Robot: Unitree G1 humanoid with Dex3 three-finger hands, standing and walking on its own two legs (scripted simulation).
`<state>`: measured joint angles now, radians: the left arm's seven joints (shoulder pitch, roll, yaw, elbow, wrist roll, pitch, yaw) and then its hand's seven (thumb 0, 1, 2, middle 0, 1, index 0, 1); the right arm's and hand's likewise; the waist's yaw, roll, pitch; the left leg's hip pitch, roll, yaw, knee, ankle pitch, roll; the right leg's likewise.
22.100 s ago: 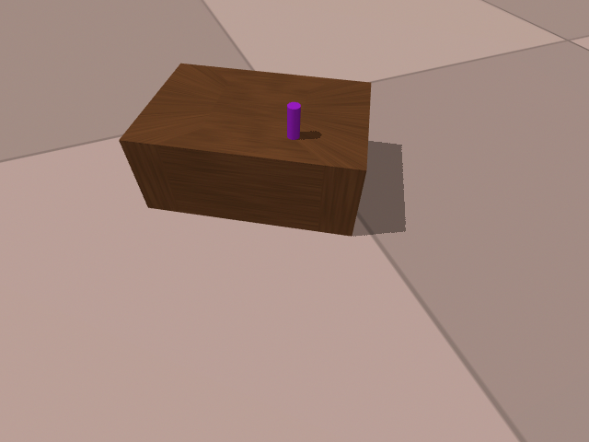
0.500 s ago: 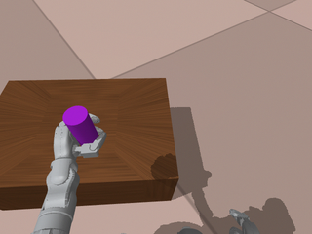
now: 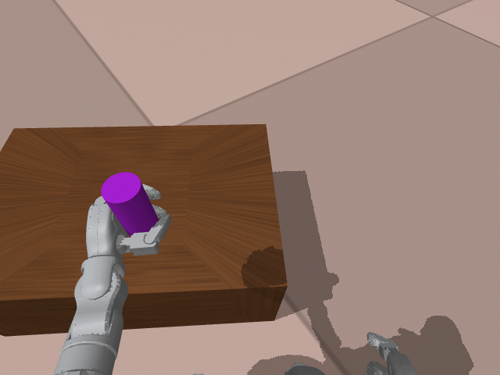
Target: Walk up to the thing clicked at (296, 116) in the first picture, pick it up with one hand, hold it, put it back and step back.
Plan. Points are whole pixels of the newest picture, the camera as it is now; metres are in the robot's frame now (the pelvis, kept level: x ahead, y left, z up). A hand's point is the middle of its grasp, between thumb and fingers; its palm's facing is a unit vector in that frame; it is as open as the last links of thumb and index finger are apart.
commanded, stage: hold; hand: left
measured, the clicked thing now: (136, 213) +0.34 +0.18 +0.07
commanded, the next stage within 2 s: crouch in 0.70 s
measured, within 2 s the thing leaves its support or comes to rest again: neither
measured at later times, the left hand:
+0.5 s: hand (148, 222) +0.33 +0.16 +0.05, palm faces +0.14 -0.99 -0.02, open 7.0 cm
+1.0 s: hand (149, 221) +0.34 +0.16 +0.04, palm faces +0.14 -0.99 +0.00, open 7.0 cm
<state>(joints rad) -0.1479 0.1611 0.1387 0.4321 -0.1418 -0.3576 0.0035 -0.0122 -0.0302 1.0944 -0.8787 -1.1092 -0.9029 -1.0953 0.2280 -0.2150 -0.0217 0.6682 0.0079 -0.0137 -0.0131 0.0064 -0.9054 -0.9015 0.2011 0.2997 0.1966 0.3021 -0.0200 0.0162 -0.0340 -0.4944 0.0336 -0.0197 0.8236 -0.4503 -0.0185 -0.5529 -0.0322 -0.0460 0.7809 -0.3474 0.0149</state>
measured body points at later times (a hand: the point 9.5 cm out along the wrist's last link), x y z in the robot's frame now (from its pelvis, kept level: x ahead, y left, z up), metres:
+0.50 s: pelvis +0.00 +0.00 +0.00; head +0.04 +0.00 +0.45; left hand +0.32 +0.22 +0.06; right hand +0.13 -0.25 -0.11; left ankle -0.02 +0.13 -0.70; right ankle +0.03 -0.13 -0.70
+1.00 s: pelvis -0.01 +0.00 +0.00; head +0.04 +0.00 +0.44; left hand +0.33 +0.22 +0.05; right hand +0.12 -0.25 -0.12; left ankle -0.02 +0.13 -0.70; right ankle +0.03 -0.13 -0.70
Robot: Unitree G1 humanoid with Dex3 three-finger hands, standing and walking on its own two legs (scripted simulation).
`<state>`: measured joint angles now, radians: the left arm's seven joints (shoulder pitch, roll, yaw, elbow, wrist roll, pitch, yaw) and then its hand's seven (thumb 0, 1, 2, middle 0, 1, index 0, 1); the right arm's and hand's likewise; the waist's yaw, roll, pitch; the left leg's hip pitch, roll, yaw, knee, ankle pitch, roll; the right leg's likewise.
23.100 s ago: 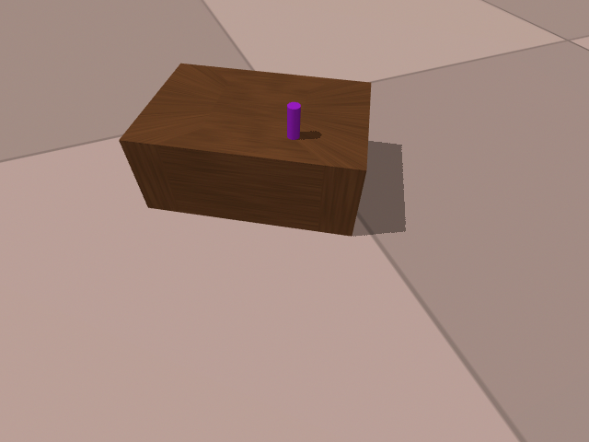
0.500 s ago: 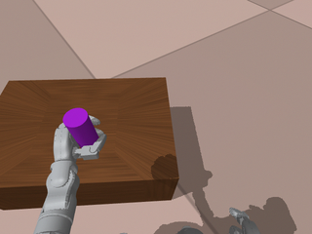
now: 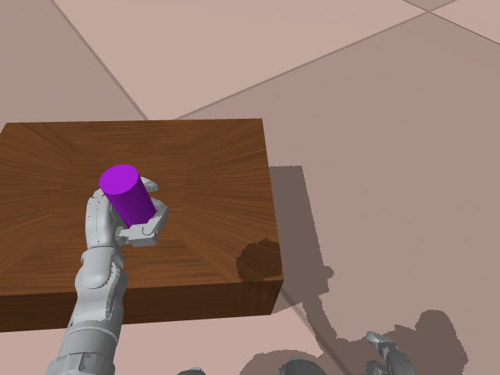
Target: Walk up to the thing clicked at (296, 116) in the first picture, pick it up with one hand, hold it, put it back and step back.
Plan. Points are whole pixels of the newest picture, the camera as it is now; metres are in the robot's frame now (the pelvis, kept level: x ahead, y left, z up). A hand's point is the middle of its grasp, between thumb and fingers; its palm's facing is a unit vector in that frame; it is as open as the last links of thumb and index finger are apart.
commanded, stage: crouch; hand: left
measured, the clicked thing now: (134, 205) +0.35 +0.18 +0.07
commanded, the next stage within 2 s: lower in 1.06 s
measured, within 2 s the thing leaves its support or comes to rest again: neither
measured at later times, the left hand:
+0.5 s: hand (159, 209) +0.45 +0.19 -0.09, palm faces +0.15 -0.99 -0.02, open 7.0 cm
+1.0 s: hand (163, 211) +0.48 +0.19 -0.15, palm faces +0.16 -0.99 -0.02, open 7.0 cm
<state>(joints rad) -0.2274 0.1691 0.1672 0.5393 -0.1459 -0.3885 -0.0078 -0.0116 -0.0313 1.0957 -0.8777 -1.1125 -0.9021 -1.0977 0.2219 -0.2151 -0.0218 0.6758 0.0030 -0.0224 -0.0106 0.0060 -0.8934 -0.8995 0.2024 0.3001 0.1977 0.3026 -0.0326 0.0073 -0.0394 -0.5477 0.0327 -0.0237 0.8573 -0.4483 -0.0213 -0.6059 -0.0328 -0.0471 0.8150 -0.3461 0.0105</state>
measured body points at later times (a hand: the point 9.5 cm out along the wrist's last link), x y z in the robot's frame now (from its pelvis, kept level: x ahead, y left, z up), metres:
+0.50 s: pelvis -0.03 +0.01 -0.11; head +0.13 +0.02 +0.31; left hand +0.43 +0.24 -0.09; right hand +0.03 -0.26 -0.24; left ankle -0.01 +0.13 -0.70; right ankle +0.04 -0.13 -0.70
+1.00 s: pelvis -0.05 +0.01 -0.16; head +0.15 +0.03 +0.24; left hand +0.46 +0.25 -0.15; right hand +0.01 -0.26 -0.29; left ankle -0.01 +0.13 -0.70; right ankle +0.04 -0.13 -0.70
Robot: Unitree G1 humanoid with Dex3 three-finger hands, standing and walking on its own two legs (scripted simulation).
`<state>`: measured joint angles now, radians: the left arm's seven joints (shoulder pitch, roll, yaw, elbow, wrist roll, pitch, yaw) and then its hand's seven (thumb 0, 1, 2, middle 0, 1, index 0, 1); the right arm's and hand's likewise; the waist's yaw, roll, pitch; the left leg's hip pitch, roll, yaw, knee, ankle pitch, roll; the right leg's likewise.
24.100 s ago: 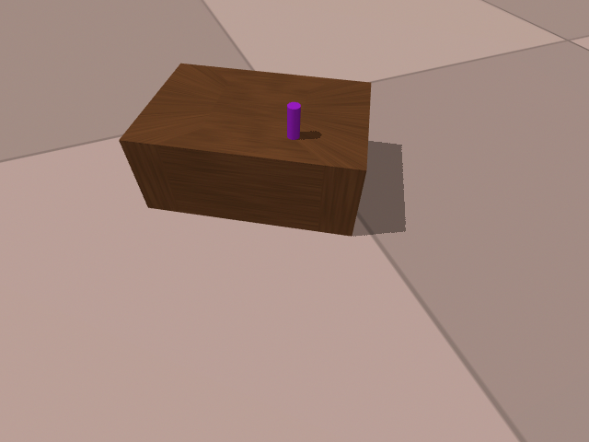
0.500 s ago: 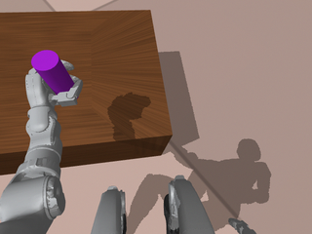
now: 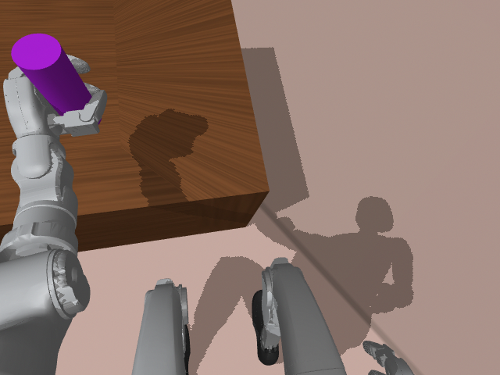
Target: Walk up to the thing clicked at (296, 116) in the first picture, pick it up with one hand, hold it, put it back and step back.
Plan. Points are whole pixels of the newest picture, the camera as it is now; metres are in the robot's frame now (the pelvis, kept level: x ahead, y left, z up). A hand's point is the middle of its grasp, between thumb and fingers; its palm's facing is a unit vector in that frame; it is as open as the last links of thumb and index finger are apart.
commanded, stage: crouch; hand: left
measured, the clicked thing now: (64, 89) +0.52 +0.21 +0.04
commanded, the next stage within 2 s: lower in 0.06 s
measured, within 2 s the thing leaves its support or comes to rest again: rests again in 1.70 s
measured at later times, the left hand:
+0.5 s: hand (95, 115) +0.53 +0.20 -0.05, palm faces +0.19 -0.98 -0.03, open 7.0 cm
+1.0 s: hand (101, 124) +0.54 +0.20 -0.09, palm faces +0.18 -0.98 -0.04, open 7.0 cm
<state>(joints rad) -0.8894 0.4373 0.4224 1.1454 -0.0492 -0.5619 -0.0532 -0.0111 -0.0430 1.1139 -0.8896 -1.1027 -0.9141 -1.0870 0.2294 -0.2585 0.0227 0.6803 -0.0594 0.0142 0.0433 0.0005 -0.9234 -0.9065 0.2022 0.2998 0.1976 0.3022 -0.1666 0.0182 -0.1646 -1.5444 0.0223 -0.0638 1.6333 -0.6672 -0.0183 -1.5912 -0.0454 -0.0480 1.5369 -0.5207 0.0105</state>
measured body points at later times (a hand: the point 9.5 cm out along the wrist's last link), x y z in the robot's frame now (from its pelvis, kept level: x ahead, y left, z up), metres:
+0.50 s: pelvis -0.01 +0.00 -0.05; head +0.20 +0.03 +0.34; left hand +0.52 +0.25 -0.05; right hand +0.03 -0.27 -0.17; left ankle +0.03 +0.13 -0.54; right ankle +0.08 -0.13 -0.54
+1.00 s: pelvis -0.02 +0.00 -0.10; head +0.20 +0.03 +0.29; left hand +0.53 +0.25 -0.09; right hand +0.01 -0.27 -0.22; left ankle +0.03 +0.13 -0.54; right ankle +0.08 -0.13 -0.54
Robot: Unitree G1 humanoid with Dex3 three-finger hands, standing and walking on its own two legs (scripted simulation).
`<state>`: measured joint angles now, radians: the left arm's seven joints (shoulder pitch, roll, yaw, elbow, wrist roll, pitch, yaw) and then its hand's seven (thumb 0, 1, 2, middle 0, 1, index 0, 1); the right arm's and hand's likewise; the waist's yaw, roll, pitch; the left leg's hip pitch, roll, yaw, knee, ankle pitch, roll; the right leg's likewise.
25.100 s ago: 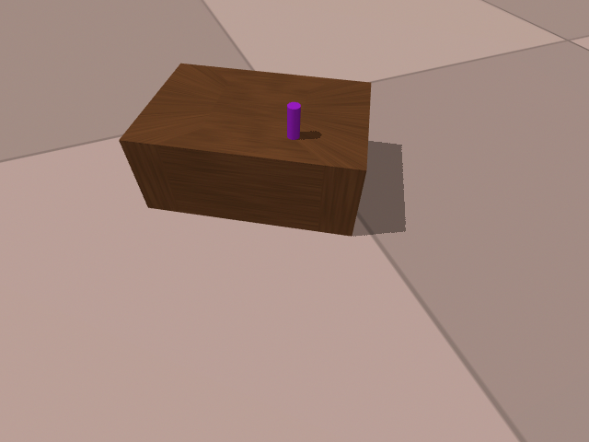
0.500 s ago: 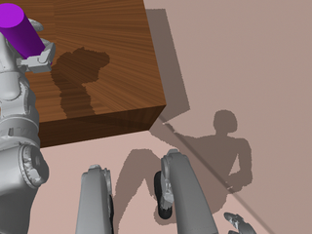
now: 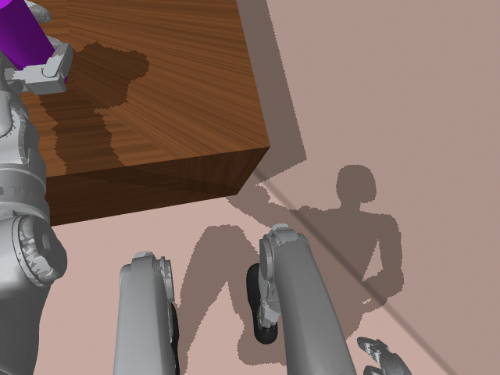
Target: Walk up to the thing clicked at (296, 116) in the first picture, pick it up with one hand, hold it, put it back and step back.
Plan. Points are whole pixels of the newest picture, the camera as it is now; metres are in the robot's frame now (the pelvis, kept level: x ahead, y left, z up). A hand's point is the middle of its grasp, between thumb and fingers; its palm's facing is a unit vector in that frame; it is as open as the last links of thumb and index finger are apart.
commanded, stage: lower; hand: left
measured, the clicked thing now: (22, 40) +0.57 +0.21 +0.03
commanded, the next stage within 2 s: loosen in 0.70 s
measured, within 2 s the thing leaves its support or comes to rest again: rests again in 0.70 s
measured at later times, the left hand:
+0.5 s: hand (50, 59) +0.57 +0.20 -0.02, palm faces +0.17 -0.98 -0.05, open 7.0 cm
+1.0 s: hand (56, 60) +0.58 +0.20 -0.03, palm faces +0.18 -0.98 -0.02, open 7.0 cm
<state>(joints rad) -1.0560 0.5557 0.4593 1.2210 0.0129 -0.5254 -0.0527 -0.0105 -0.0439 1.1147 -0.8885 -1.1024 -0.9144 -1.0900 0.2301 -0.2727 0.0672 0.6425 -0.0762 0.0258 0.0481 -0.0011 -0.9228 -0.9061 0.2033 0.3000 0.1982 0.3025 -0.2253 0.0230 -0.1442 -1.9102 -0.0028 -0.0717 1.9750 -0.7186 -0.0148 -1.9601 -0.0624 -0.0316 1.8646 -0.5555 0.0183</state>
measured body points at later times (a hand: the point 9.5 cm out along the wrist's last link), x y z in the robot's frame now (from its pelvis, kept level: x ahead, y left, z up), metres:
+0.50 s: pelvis -0.01 +0.00 -0.03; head +0.23 +0.03 +0.35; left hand +0.56 +0.25 -0.01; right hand +0.02 -0.27 -0.14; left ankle +0.06 +0.12 -0.43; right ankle +0.11 -0.14 -0.43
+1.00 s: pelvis -0.01 +0.01 -0.04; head +0.23 +0.04 +0.34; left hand +0.56 +0.25 -0.02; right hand +0.02 -0.27 -0.15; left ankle +0.06 +0.12 -0.43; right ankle +0.11 -0.14 -0.43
